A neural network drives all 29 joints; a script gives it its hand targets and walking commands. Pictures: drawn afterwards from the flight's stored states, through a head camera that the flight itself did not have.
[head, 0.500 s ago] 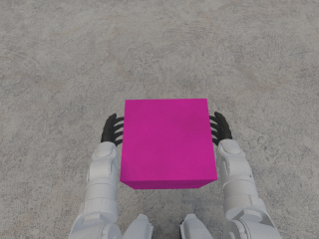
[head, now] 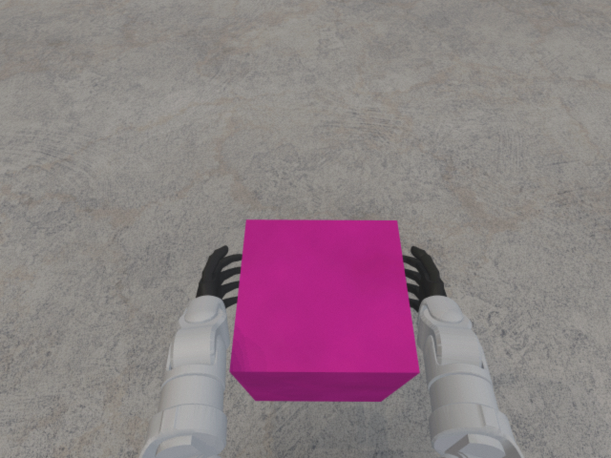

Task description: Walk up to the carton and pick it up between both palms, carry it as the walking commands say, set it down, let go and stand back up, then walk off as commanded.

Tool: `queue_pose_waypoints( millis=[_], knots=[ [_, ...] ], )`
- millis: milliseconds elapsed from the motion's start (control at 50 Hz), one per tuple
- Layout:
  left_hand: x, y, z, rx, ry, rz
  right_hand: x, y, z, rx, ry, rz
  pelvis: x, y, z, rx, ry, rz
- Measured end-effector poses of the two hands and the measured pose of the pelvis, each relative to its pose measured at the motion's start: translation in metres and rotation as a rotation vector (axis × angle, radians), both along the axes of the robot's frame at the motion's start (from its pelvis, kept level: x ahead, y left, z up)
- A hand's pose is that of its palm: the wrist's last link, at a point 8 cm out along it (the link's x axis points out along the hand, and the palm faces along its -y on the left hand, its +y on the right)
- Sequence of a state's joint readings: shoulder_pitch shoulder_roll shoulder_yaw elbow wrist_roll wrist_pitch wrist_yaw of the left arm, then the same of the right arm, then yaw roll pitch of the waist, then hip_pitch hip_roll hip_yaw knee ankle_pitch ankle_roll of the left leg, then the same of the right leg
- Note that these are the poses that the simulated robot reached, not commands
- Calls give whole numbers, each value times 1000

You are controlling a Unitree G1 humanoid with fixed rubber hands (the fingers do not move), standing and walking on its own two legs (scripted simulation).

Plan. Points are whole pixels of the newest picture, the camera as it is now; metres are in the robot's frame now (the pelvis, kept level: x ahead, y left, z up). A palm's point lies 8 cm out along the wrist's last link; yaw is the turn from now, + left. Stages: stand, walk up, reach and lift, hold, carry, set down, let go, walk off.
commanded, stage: reach and lift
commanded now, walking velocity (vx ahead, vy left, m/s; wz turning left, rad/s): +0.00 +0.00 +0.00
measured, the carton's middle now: (319, 319) +0.33 +0.01 -0.08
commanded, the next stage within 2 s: hold in 1.56 s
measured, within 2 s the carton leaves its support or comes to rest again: neither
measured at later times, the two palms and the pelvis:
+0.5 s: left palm (195, 297) +0.30 +0.16 +0.05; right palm (444, 294) +0.31 -0.14 +0.05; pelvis +0.00 +0.00 +0.01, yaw +1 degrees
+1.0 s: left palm (197, 291) +0.30 +0.15 +0.07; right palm (455, 292) +0.30 -0.15 +0.07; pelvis +0.00 +0.00 +0.02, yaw +1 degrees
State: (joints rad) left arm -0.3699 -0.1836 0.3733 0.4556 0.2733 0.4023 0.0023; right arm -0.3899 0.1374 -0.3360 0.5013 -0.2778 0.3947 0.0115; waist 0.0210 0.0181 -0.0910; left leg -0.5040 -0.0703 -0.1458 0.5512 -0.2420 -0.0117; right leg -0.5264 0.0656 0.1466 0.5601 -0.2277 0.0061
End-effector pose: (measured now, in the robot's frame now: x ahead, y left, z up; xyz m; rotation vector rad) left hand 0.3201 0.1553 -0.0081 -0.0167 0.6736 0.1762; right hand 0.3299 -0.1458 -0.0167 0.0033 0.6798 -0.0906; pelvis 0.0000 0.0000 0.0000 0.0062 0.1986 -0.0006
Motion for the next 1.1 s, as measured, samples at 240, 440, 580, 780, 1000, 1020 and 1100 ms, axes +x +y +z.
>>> queue_pose_waypoints(
  millis=[240, 440, 580, 780, 1000, 1020, 1100],
  knots=[
    [-10, 2, 33, 14, -8, -8, -10, 2, 31, -11, -9, 10, 4, 0, 10, 0, -127, 4],
    [-21, 2, 55, 10, -28, 1, -18, 3, 56, -12, -28, 13, 2, -3, 13, 0, -221, 10],
    [-25, 0, 70, 2, -44, 3, -21, 0, 74, -12, -45, 10, 0, -5, 14, 1, -275, 10],
    [-27, -2, 80, -3, -36, -3, -25, -2, 85, -13, -36, 1, 0, -5, 15, 0, -317, 10],
    [-23, -4, 78, 8, -27, -29, -27, -5, 82, -11, -27, -17, 3, -2, 15, -2, -320, 11],
    [-22, -5, 79, 9, -27, -31, -27, -5, 82, -11, -27, -18, 3, -1, 15, -3, -319, 11],
    [-20, -5, 79, 13, -27, -38, -27, -5, 82, -11, -27, -23, 6, -1, 16, -4, -315, 12]
  ],
)
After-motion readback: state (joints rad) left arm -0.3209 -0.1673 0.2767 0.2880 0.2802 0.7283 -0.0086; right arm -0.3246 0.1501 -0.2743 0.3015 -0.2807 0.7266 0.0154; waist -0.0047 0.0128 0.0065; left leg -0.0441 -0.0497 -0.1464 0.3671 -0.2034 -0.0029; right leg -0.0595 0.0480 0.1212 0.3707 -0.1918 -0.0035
